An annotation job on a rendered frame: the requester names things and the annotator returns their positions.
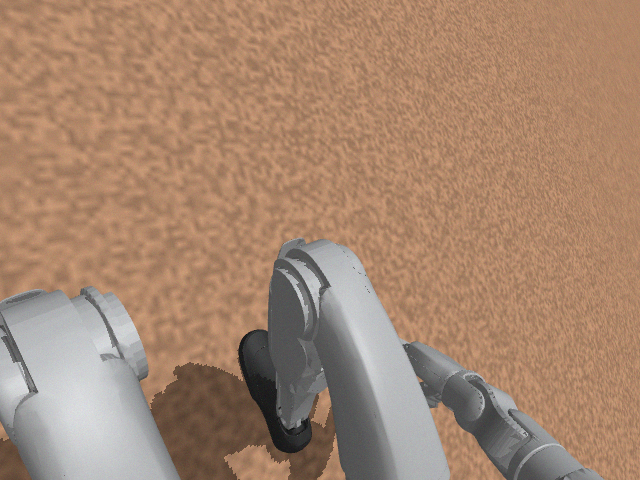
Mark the right robot arm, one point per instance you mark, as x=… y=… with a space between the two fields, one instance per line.
x=516 y=444

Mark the right robot hand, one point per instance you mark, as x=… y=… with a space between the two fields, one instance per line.
x=433 y=367

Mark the right robot foot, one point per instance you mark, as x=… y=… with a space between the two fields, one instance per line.
x=260 y=376

